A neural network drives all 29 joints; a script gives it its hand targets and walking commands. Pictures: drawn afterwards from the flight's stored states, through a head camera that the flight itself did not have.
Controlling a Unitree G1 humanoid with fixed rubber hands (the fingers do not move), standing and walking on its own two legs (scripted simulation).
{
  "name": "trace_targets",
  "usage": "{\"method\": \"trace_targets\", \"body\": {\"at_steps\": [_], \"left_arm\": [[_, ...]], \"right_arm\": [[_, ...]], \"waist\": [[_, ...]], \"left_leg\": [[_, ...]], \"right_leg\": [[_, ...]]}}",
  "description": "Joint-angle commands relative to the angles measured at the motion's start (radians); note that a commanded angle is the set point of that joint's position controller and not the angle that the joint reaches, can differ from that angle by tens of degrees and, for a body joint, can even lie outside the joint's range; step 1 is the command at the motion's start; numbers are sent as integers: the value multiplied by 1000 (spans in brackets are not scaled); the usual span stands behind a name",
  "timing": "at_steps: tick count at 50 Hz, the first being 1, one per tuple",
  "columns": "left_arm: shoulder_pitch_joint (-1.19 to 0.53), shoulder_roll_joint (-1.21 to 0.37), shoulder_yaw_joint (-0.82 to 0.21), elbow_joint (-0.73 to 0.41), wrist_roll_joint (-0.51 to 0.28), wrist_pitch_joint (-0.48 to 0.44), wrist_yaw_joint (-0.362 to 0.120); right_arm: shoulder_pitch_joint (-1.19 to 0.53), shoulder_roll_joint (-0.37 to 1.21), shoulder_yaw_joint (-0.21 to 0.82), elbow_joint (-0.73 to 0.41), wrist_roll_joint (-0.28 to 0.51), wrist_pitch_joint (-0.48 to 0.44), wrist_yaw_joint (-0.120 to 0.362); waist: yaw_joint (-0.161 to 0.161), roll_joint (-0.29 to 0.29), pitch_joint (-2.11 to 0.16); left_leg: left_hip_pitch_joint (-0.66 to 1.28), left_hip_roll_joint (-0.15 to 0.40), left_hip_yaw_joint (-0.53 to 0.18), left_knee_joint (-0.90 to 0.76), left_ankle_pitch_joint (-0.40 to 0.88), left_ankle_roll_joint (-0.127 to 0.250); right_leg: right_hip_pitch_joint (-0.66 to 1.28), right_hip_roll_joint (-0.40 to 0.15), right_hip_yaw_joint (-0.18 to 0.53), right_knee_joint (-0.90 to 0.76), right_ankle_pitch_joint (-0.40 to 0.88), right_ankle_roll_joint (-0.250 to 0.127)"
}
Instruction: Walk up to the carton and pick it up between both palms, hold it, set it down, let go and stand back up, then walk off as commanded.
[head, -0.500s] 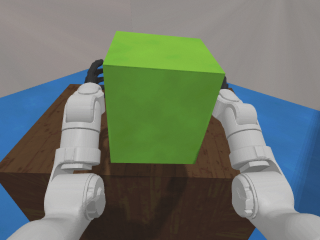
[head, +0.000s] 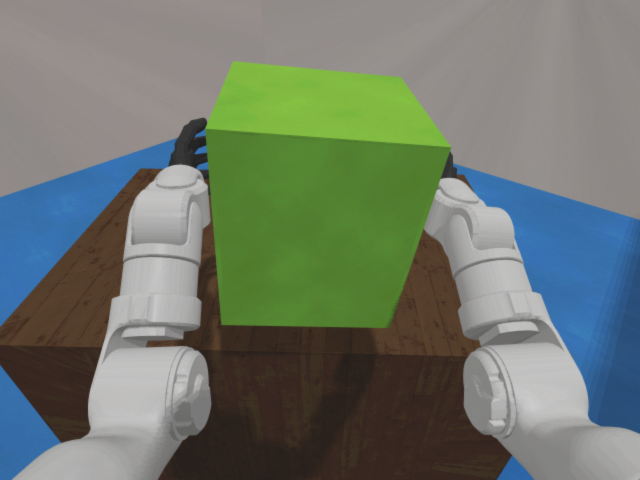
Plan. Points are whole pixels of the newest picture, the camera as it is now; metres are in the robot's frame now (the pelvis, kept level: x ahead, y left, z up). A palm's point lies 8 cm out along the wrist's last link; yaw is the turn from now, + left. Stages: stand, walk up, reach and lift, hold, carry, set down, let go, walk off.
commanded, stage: hold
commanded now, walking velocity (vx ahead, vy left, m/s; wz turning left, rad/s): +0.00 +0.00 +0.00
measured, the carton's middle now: (313, 198) +0.38 +0.01 +0.23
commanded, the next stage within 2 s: set down in 0.18 s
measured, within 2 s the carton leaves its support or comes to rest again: neither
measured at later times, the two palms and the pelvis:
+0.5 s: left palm (192, 169) +0.40 +0.16 +0.26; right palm (431, 190) +0.40 -0.14 +0.23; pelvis +0.00 +0.00 +0.00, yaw +0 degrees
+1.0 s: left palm (200, 208) +0.42 +0.17 +0.19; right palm (412, 201) +0.44 -0.13 +0.19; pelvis +0.03 +0.00 +0.00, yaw +1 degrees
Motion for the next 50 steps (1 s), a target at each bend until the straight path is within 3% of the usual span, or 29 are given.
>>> {"method": "trace_targets", "body": {"at_steps": [1,2,3,4,6,8,9,10,12,13,14,15,16,19,21,23,25,26,27,31,32,33,35,37,39,41,46,49,50], "left_arm": [[-876,-727,-384,-194,-148,-91,-173],[-880,-740,-382,-206,-163,-96,-167],[-881,-743,-378,-183,-152,-94,-165],[-846,-741,-368,-171,-145,-91,-167],[-850,-725,-348,-147,-133,-89,-171],[-905,-735,-385,-202,-155,-98,-168],[-869,-750,-392,-238,-170,-100,-167],[-850,-755,-399,-256,-179,-91,-170],[-881,-729,-348,-144,-160,-98,-178],[-891,-744,-350,-157,-152,-110,-174],[-920,-728,-327,-117,-137,-121,-179],[-935,-747,-357,-179,-157,-137,-173],[-940,-733,-322,-124,-151,-155,-175],[-923,-696,-233,-75,-68,-196,-187],[-857,-641,-134,69,22,-213,-205],[-825,-629,-106,82,54,-245,-224],[-805,-631,-130,75,58,-276,-221],[-802,-646,-153,76,56,-286,-217],[-771,-668,-191,43,45,-294,-206],[-672,-651,-180,95,44,-309,-202],[-746,-682,-227,24,21,-330,-192],[-714,-674,-235,34,21,-336,-187],[-726,-714,-287,-39,6,-349,-168],[-749,-760,-402,-161,-55,-386,-138],[-753,-735,-427,-187,-83,-400,-129],[-689,-727,-450,-227,-89,-404,-123],[-686,-722,-490,-294,-100,-400,-113],[-705,-703,-466,-216,-105,-398,-116],[-717,-721,-466,-230,-102,-404,-115]], "right_arm": [[-1145,615,442,-328,148,-49,141],[-1192,626,453,-387,158,-57,141],[-1178,618,436,-360,157,-54,143],[-1160,630,451,-343,147,-46,140],[-1215,627,467,-398,165,-57,140],[-1178,625,439,-359,155,-57,144],[-1174,648,473,-399,172,-58,140],[-1120,646,458,-360,170,-50,132],[-1162,628,398,-274,117,-60,146],[-1187,651,402,-284,118,-83,152],[-1201,619,361,-224,73,-99,154],[-1230,660,395,-307,83,-129,163],[-1260,642,344,-258,47,-153,169],[-1188,633,294,-143,-33,-219,199],[-1138,583,191,-33,-113,-271,217],[-1081,559,142,12,-143,-338,231],[-1134,560,154,-63,-150,-407,236],[-1123,548,168,-35,-147,-426,238],[-1136,575,207,-97,-122,-453,232],[-1080,553,264,-77,-110,-478,217],[-1087,549,270,-93,-101,-495,217],[-1018,555,281,-43,-101,-487,219],[-1017,558,310,-79,-88,-503,223],[-998,578,353,-185,-55,-527,223],[-961,595,398,-192,-41,-515,215],[-939,607,461,-282,-12,-512,205],[-822,585,491,-267,-14,-479,192],[-845,565,441,-203,-45,-468,193],[-854,571,443,-198,-45,-476,198]], "waist": [[-112,46,-355],[-106,26,-377],[-107,40,-335],[-101,7,-326],[-90,10,-363],[-113,50,-357],[-97,14,-424],[-68,41,-378],[-62,29,-251],[-43,40,-290],[-69,56,-252],[-51,40,-347],[-60,52,-304],[-21,49,-267],[-19,38,-184],[-14,62,-197],[-6,57,-279],[-2,63,-273],[5,57,-335],[19,-15,-305],[1,17,-343],[4,20,-331],[5,38,-366],[-24,60,-534],[-31,24,-554],[-9,-4,-576],[-37,27,-580],[-43,1,-500],[-34,31,-501]], "left_leg": [[-8,-87,-79,-125,-47,15],[0,-88,-76,-117,-17,17],[-17,-90,-79,-125,-39,16],[-30,-95,-76,-124,-38,20],[-14,-95,-74,-119,-41,32],[-10,-97,-71,-121,-44,16],[12,-92,-77,-110,15,17],[60,-102,-43,-102,31,18],[-4,-87,-52,-131,-97,25],[11,-87,-46,-130,-58,21],[-12,-95,-47,-139,-104,17],[20,-96,-41,-125,-69,15],[4,-85,-48,-134,-98,21],[26,-72,-40,-161,-128,31],[22,-71,-34,-191,-190,49],[58,-77,-23,-195,-149,46],[89,-73,-13,-195,-104,32],[119,-71,-21,-190,-87,26],[184,-79,-15,-147,19,12],[195,-84,-6,-131,82,30],[200,-78,-23,-131,113,16],[216,-81,-19,-118,119,14],[282,-63,-28,-102,203,-4],[371,-66,-42,-53,332,-29],[362,-72,-36,-24,409,-30],[325,-73,-44,-7,469,-28],[341,-77,-49,10,543,-46],[300,-72,-49,-23,413,-35],[311,-69,-49,-23,418,-40]], "right_leg": [[445,29,41,-37,20,23],[441,33,40,-36,36,26],[433,33,46,-41,21,19],[447,32,38,-38,36,29],[446,31,40,-43,0,31],[427,33,37,-34,16,24],[468,33,44,-29,80,30],[474,46,11,-22,61,30],[402,28,13,-41,-89,25],[404,31,9,-37,-73,24],[384,24,11,-47,-123,22],[395,29,-1,-37,-102,27],[377,21,3,-46,-138,24],[402,23,-29,-32,-162,24],[404,14,-40,-51,-232,23],[420,8,-49,-46,-188,23],[480,17,-55,-43,-128,29],[456,17,-60,-44,-121,26],[467,25,-58,-47,-49,23],[475,33,-61,-58,22,39],[469,37,-68,-49,35,29],[469,35,-65,-49,40,31],[423,47,-80,-49,65,21],[410,56,-77,-48,153,21],[434,59,-75,-31,263,34],[489,59,-59,-7,365,42],[496,51,-52,0,428,51],[453,49,-53,-25,310,49],[446,45,-55,-19,304,45]]}}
